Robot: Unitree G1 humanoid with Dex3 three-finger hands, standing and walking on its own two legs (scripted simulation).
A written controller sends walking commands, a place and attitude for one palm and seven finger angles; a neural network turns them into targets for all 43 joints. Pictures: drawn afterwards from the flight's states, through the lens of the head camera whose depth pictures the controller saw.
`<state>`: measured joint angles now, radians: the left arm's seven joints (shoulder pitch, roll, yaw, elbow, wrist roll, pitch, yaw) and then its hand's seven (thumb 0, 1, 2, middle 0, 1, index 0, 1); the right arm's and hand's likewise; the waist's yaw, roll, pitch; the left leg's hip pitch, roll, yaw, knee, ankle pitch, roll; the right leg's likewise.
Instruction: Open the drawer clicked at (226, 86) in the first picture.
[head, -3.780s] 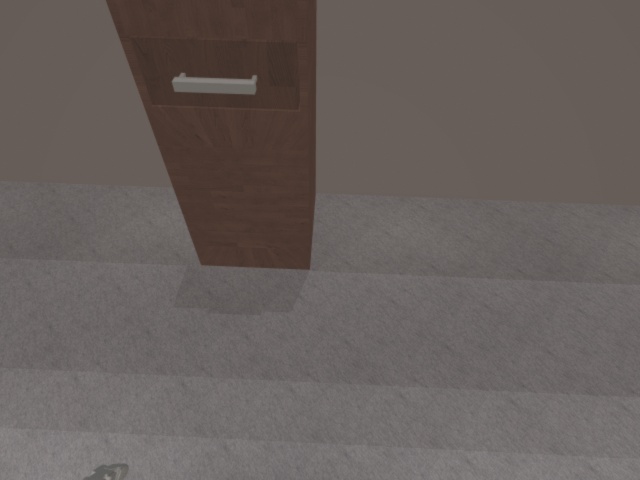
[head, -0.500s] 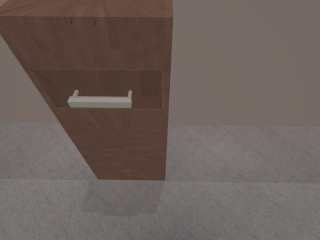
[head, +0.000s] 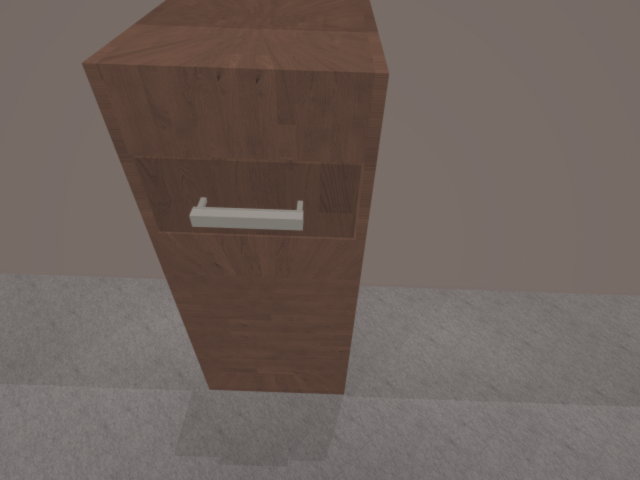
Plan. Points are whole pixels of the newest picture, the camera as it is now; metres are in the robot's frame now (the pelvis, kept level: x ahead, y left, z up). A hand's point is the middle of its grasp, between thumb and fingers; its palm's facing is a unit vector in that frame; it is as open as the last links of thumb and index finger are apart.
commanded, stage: come to a stop and stand still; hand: left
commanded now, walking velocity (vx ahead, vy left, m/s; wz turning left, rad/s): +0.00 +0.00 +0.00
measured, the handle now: (249, 211) +0.55 +0.17 +0.03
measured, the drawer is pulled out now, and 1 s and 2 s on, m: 0.00 0.00 0.00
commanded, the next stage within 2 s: look again from close up in 0.14 s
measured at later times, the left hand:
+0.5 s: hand out of the picture +0.03 +0.19 -0.15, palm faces +0.02 -0.97 -0.24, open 7.4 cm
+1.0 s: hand out of the picture +0.13 +0.19 -0.08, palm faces -0.08 -0.82 -0.57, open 7.5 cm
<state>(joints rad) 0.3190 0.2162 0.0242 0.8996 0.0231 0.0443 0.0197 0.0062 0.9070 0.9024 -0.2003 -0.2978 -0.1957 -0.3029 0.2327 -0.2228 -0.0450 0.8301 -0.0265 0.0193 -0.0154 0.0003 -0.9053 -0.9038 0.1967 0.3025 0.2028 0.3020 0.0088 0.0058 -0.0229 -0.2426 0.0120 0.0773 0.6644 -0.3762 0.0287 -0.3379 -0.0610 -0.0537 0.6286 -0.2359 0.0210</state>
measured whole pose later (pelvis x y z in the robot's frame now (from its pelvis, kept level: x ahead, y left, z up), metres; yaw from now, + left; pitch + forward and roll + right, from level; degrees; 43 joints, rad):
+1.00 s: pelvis +0.01 -0.01 +0.01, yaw +0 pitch -1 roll +1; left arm 0.45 0.23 -0.08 0.31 0.30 0.05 0.20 0.02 0.88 0.89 -0.21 -0.32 -0.20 -0.32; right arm 0.34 -0.21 0.01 0.88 0.03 -0.20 -0.08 0.01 -0.92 -0.90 0.20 0.30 0.21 0.30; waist 0.03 0.02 0.01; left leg -0.17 -0.01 0.09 0.49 -0.30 0.01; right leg -0.31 -0.06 -0.03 0.55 -0.22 0.00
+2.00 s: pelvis +0.05 -0.01 +0.01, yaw +2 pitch +4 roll +1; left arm 0.19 0.44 -0.02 -0.13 0.95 0.01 0.21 0.00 -0.23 0.42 -0.30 -1.03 -0.30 -1.03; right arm 0.12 -0.28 -0.05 0.62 -0.02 0.09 -0.01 0.01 -0.90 -0.90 0.20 0.30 0.20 0.30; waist 0.09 0.07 -0.03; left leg -0.25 -0.01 0.04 0.55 -0.37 0.01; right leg -0.37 -0.03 -0.01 0.60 -0.30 0.00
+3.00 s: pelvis +0.02 -0.02 +0.02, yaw +3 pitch +0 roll +1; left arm -0.17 0.51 -0.05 0.05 0.88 -0.04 -0.03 0.00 -0.49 0.30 -0.32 -1.20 -0.31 -1.20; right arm 0.12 -0.27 -0.01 0.63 0.02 0.11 -0.01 0.01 -0.90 -0.90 0.20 0.30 0.20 0.30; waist 0.09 0.09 0.01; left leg -0.14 -0.01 0.02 0.39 -0.24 0.01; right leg -0.25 -0.03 -0.03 0.43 -0.18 0.00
